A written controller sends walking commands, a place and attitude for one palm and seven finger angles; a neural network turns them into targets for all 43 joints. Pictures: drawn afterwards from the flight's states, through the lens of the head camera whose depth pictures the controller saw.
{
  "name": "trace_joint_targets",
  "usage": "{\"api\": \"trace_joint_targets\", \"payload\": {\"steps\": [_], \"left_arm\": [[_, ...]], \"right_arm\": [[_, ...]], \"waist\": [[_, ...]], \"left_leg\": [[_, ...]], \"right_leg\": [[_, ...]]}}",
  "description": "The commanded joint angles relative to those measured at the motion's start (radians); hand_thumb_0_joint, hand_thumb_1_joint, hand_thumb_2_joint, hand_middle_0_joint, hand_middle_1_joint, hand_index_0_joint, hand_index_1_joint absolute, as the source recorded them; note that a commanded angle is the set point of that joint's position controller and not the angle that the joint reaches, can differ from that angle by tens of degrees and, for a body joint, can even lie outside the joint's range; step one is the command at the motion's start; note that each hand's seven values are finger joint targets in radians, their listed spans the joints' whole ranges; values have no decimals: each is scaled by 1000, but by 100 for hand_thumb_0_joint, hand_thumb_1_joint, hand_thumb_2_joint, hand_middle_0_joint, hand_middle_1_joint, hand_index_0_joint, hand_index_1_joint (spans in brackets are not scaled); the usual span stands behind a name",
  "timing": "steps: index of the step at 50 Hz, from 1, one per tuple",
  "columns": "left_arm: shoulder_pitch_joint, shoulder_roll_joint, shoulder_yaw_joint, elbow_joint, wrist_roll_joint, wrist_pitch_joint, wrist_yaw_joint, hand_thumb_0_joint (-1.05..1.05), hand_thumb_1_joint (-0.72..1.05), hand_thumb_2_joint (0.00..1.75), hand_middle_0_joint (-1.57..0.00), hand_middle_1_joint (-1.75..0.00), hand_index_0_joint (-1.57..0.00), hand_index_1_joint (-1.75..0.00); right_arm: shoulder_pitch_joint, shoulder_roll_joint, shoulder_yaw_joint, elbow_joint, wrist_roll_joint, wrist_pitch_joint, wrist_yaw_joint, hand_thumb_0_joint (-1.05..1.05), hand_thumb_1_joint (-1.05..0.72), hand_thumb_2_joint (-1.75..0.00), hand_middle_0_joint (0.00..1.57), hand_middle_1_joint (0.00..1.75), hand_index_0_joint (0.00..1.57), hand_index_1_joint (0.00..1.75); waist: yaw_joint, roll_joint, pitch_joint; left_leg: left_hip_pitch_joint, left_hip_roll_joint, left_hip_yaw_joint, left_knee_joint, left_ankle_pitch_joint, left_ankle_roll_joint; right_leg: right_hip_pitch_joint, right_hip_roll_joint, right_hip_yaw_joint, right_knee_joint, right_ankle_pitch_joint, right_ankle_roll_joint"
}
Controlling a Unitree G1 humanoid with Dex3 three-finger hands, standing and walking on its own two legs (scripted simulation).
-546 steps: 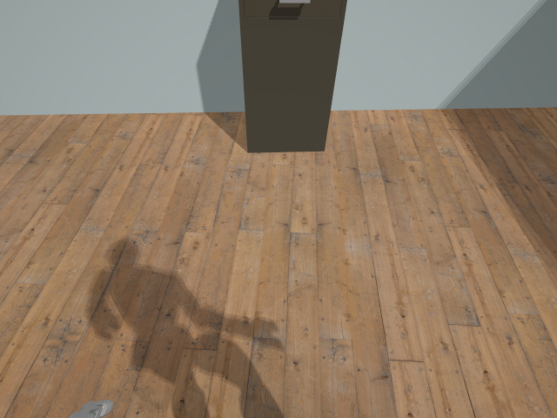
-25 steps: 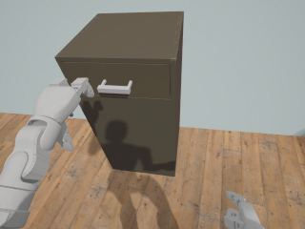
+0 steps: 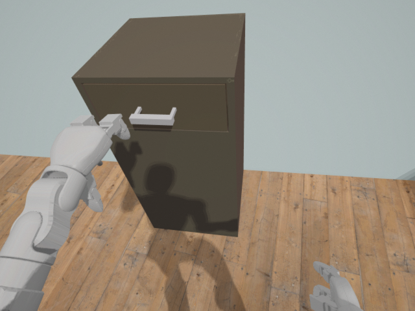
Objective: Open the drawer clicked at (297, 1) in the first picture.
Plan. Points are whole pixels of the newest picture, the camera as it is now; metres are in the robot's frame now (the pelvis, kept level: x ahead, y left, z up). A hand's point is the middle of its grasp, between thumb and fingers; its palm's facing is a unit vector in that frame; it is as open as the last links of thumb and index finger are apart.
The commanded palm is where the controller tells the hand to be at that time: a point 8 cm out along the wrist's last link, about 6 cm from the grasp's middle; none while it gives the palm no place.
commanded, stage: move the hooked fingers above the handle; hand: left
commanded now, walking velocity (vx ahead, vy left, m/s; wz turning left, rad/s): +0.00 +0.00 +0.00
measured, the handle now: (154, 114) +0.59 +0.25 +0.04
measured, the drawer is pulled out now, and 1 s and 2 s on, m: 0.00 0.00 0.00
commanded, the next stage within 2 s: none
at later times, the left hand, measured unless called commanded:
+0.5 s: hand (122, 140) +0.41 +0.25 +0.12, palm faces -0.03 -0.02 -1.00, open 13.8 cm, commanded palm +0.38 +0.25 +0.19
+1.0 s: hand (141, 125) +0.47 +0.23 +0.11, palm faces -0.06 -0.01 -1.00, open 13.8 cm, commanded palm +0.46 +0.25 +0.17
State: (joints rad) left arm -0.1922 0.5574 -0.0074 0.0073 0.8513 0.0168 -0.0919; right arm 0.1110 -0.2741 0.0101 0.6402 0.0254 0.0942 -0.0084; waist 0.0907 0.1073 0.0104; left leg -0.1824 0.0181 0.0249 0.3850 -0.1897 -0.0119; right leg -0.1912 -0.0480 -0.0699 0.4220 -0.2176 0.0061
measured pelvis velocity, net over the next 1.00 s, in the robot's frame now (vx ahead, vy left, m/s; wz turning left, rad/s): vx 0.03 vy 0.01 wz -0.01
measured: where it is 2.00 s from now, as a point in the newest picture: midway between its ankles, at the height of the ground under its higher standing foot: outside the picture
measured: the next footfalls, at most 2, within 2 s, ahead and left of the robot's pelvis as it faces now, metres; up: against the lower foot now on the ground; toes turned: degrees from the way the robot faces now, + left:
none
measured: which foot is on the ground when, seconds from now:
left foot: down 0.00-1.00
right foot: down 0.00-1.00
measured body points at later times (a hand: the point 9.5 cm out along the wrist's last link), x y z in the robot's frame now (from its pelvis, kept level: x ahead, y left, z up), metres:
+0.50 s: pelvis +0.02 +0.01 +0.00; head +0.06 -0.02 +0.45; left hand +0.40 +0.24 +0.17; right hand +0.16 -0.24 -0.13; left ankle +0.01 +0.13 -0.74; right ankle +0.01 -0.12 -0.74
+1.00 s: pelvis +0.03 +0.01 -0.01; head +0.08 -0.02 +0.44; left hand +0.47 +0.23 +0.16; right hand +0.15 -0.25 -0.14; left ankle +0.01 +0.13 -0.74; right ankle +0.01 -0.12 -0.74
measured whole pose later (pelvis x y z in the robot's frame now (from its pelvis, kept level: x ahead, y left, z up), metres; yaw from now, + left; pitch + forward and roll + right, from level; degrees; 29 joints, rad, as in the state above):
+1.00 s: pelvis +0.03 +0.01 -0.01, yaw -1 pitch +9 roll +0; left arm -0.69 0.54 -0.08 0.64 0.96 -0.10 -0.05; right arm 0.22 -0.26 -0.03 0.65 0.03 0.14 -0.04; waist 0.00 0.05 -0.05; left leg -0.38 0.02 0.03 0.52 -0.29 0.00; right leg -0.38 -0.05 -0.06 0.53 -0.29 0.01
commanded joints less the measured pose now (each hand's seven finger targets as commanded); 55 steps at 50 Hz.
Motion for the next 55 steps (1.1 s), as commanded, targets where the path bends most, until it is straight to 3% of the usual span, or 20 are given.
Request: {"api": "trace_joint_targets", "payload": {"steps": [1,4,8,9,15,20,24,26,30,33,34,35,39,41,42,44,45,48,51,55], "left_arm": [[-388,216,93,-83,10,-18,2,0,-50,30,-30,-120,-30,-120],[-488,259,124,-48,17,-54,8,0,-50,30,-30,-120,-30,-120],[-584,256,119,-35,26,-105,43,0,-50,30,-30,-120,-30,-120],[-594,292,158,-25,26,-110,53,0,-50,30,-30,-120,-30,-120],[-567,237,116,159,39,-64,67,0,-50,30,-30,-120,-30,-120],[-606,224,71,128,54,-50,39,0,-50,30,-30,-120,-30,-120],[-615,250,104,71,42,-87,30,0,-50,30,-30,-120,-30,-120],[-594,289,152,40,38,-110,46,0,-50,30,-30,-120,-30,-120],[-630,275,161,132,38,-109,87,0,-50,30,-30,-120,-30,-120],[-679,236,113,190,61,-81,113,0,-50,30,-30,-120,-30,-120],[-714,233,104,227,66,-71,116,0,-50,30,-30,-120,-30,-120],[-744,266,118,241,80,-66,121,0,-50,30,-30,-120,-30,-120],[-837,210,31,293,103,-52,104,0,-50,30,-30,-120,-30,-120],[-852,223,34,315,101,-64,92,0,-50,30,-30,-120,-30,-120],[-870,208,15,323,100,-69,84,0,-50,30,-30,-120,-30,-120],[-930,202,4,382,93,-87,71,0,-50,30,-30,-120,-30,-120],[-932,243,42,404,95,-99,72,0,-50,30,-30,-120,-30,-120],[-977,256,56,473,107,-131,81,0,-50,30,-30,-120,-30,-120],[-982,358,147,556,122,-155,108,0,-50,30,-30,-120,-30,-120],[-1018,361,139,617,142,-164,144,0,-50,30,-30,-120,-30,-120]], "right_arm": [[-129,-101,-31,-148,1,-43,-20,0,-90,-90,20,30,20,30],[-119,-100,-30,-140,1,-50,-31,0,-90,-90,20,30,20,30],[-81,-91,-38,-134,-5,-56,-34,0,-90,-90,20,30,20,30],[-74,-95,-41,-133,-6,-57,-32,0,-90,-90,20,30,20,30],[-40,-105,-50,-119,2,-28,-20,0,-90,-90,20,30,20,30],[-20,-117,-60,-140,3,-10,-15,0,-90,-90,20,30,20,30],[4,-120,-74,-148,-2,-7,-16,0,-90,-90,20,30,20,30],[25,-118,-81,-143,-5,-8,-15,0,-90,-90,20,30,20,30],[51,-118,-84,-116,1,-4,-11,0,-90,-90,20,30,20,30],[61,-117,-87,-102,2,0,-8,0,-90,-90,20,30,20,30],[66,-121,-86,-98,4,1,-9,0,-90,-90,20,30,20,30],[74,-126,-87,-94,4,2,-10,0,-90,-90,20,30,20,30],[88,-122,-90,-97,4,11,-20,0,-90,-90,20,30,20,30],[104,-123,-92,-95,4,14,-24,0,-90,-90,20,30,20,30],[103,-122,-91,-99,4,17,-27,0,-90,-90,20,30,20,30],[120,-124,-90,-88,4,20,-34,0,-90,-90,20,30,20,30],[127,-125,-90,-86,4,21,-35,0,-90,-90,20,30,20,30],[146,-121,-89,-79,-1,27,-40,0,-90,-90,20,30,20,30],[169,-124,-89,-70,-5,31,-41,0,-90,-90,20,30,20,30],[194,-126,-95,-65,-8,33,-36,0,-90,-90,20,30,20,30]], "waist": [[-37,-141,-177],[-37,-123,-204],[-29,-39,-297],[-24,-37,-317],[-29,-79,-274],[-37,-98,-357],[-38,-99,-406],[-27,-59,-434],[-39,-78,-363],[-52,-57,-369],[-64,-79,-358],[-63,-71,-375],[-97,-79,-432],[-96,-75,-445],[-103,-62,-446],[-124,-98,-406],[-110,-90,-411],[-110,-95,-413],[-92,-98,-434],[-101,-83,-458]], "left_leg": [[18,-48,23,-41,84,38],[27,-51,16,-34,83,39],[54,-57,8,-11,168,35],[53,-55,6,-9,180,34],[-7,-45,20,0,220,30],[15,-45,20,22,288,42],[43,-46,11,49,386,49],[57,-43,4,63,453,48],[19,-37,5,70,438,39],[23,-37,14,82,428,37],[9,-38,15,81,399,37],[3,-37,11,82,390,36],[26,-42,12,104,382,44],[33,-41,7,113,392,48],[36,-44,10,121,389,50],[11,-45,10,123,348,51],[-6,-46,8,125,339,51],[-30,-47,13,139,346,52],[-92,-47,19,149,345,50],[-135,-44,28,165,345,49]], "right_leg": [[57,43,26,-83,53,-18],[54,48,28,-85,45,-20],[70,47,24,-46,122,-33],[84,51,24,-45,131,-35],[67,49,14,-22,181,-37],[86,52,23,2,257,-38],[91,60,23,25,330,-39],[93,60,25,42,359,-38],[33,68,13,45,328,-39],[1,69,15,50,317,-41],[-2,71,11,45,299,-42],[-4,72,13,52,292,-43],[-17,73,18,60,298,-42],[-22,73,22,68,312,-42],[-32,73,24,71,314,-42],[-52,72,20,64,298,-41],[-48,73,24,74,297,-41],[-56,69,26,92,314,-41],[-19,66,34,114,347,-41],[-26,66,39,132,364,-37]]}}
